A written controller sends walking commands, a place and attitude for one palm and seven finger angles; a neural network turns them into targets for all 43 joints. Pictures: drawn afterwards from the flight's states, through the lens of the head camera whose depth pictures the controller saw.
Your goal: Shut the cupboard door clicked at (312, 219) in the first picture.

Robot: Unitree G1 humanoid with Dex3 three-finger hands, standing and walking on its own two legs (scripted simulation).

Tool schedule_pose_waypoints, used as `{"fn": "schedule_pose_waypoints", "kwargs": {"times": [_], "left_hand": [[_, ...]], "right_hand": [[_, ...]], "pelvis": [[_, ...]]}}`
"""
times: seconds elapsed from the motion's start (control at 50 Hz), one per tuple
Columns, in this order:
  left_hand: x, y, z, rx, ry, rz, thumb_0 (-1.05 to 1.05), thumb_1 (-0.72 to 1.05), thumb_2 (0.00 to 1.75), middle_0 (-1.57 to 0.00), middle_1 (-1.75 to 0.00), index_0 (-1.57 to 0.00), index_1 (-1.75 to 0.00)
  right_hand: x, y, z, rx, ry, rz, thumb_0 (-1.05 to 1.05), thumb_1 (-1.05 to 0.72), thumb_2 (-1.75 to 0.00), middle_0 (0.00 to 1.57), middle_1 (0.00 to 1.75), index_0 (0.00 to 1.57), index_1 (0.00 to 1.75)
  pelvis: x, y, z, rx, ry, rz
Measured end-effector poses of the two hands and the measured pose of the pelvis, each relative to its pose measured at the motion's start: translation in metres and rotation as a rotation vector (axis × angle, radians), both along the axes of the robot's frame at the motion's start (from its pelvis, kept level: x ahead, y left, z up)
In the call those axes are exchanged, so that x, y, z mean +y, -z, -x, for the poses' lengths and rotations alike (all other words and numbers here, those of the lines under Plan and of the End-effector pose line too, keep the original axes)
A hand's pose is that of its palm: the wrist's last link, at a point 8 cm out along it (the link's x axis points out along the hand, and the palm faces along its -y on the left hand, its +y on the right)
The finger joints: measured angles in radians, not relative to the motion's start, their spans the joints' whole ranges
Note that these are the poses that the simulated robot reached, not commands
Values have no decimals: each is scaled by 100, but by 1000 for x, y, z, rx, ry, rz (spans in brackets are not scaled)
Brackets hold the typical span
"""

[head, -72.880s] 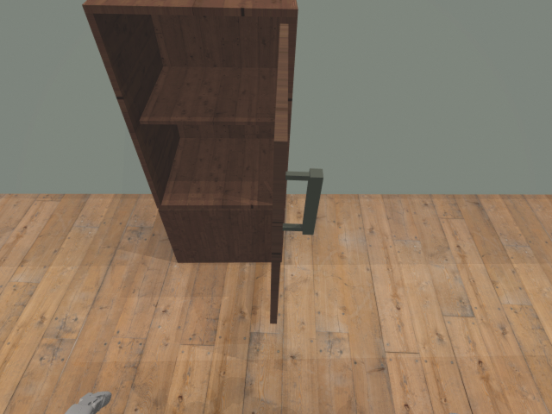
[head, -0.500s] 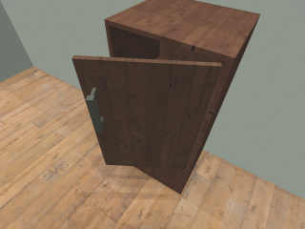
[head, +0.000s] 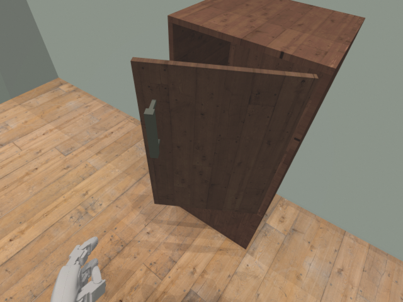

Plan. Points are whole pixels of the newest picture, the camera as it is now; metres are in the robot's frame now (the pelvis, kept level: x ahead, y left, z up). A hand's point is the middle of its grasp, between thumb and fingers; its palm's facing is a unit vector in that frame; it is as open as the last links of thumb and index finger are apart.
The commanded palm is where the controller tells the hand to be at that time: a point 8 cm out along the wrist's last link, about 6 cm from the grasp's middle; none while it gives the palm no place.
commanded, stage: raise the hand and make a fist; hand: left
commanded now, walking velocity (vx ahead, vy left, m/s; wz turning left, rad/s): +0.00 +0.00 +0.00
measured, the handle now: (154, 129) +0.50 +0.16 +0.05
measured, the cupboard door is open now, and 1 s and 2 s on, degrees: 29 29 29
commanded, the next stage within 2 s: bring the fist close to the handle in 1.78 s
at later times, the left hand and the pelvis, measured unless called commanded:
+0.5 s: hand (117, 274) +0.17 +0.16 +0.01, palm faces +0.02 -1.00 -0.07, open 5.1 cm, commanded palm +0.15 +0.22 -0.01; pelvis -0.02 -0.02 -0.09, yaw +2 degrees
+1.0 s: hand (127, 235) +0.24 +0.16 +0.01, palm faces -0.07 -1.00 -0.04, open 3.2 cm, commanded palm +0.21 +0.22 +0.02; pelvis +0.04 -0.02 -0.06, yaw +0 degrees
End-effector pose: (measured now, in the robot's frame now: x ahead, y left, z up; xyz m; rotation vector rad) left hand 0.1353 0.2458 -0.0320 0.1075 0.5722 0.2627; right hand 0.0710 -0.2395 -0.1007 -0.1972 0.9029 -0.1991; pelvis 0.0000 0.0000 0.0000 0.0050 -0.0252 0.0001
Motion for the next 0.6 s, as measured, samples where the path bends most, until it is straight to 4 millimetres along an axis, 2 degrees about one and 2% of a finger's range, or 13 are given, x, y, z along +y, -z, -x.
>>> {"fn": "schedule_pose_waypoints", "kwargs": {"times": [0.04,0.08,0.12,0.14,0.18,0.22,0.26,0.3,0.34,0.4,0.46,0.5,0.6], "left_hand": [[-12,-36,-30,-244,38,-1,2,92,90,-23,-33,-23,-34],[-24,-56,-51,-436,97,22,2,92,90,-25,-36,-25,-36],[-33,-59,-61,-574,181,58,1,91,90,-28,-38,-27,-39],[-37,-53,-61,-617,233,74,1,91,90,-29,-40,-29,-41],[-40,-30,-54,-628,319,101,1,91,90,-32,-43,-32,-44],[-37,-1,-39,-561,349,133,1,91,90,-36,-47,-36,-48],[-29,25,-17,-468,310,161,1,91,90,-40,-51,-39,-52],[-19,38,5,-406,229,162,1,91,90,-43,-55,-43,-55],[-11,32,21,-414,161,121,2,90,90,-47,-59,-47,-59],[-8,0,25,-545,134,36,3,91,90,-52,-65,-52,-65],[-18,-31,7,-691,199,5,3,91,90,-57,-71,-57,-71],[-29,-38,-13,-714,281,14,2,91,90,-61,-75,-60,-75],[-43,-17,-56,-471,393,112,2,90,90,-70,-84,-70,-85]], "right_hand": [[-4,-1,-12,-107,-43,1,0,-91,-90,20,30,20,30],[-8,0,-25,-192,-76,3,0,-91,-90,20,30,20,30],[-13,3,-38,-255,-95,11,1,-90,-90,20,30,20,30],[-15,3,-43,-280,-99,15,1,-90,-90,20,30,20,30],[-20,3,-53,-324,-106,27,1,-90,-90,20,30,20,30],[-23,1,-62,-361,-113,44,1,-90,-90,20,30,21,30],[-25,-1,-72,-386,-125,63,1,-90,-90,20,30,20,30],[-24,-1,-81,-401,-151,77,1,-90,-90,20,30,20,30],[-19,0,-91,-412,-185,84,1,-90,-90,20,30,20,30],[-8,8,-106,-419,-241,75,1,-90,-90,20,30,20,30],[6,19,-117,-420,-269,38,1,-90,-90,20,30,20,30],[15,26,-120,-412,-258,4,1,-90,-90,20,30,20,30],[22,32,-112,-346,-160,-73,1,-90,-90,20,30,21,30]], "pelvis": [[0,7,7,12,-31,-3],[0,16,16,48,-46,6],[-2,29,23,95,-31,7],[-5,36,27,113,-18,5],[-10,51,33,137,7,0],[-14,64,36,150,23,2],[-17,73,36,161,22,10],[-18,79,34,169,12,22],[-18,82,32,174,-1,35],[-18,85,28,184,-22,55],[-16,88,26,196,-35,72],[-16,87,23,208,-33,73],[-17,76,9,229,-10,53]]}}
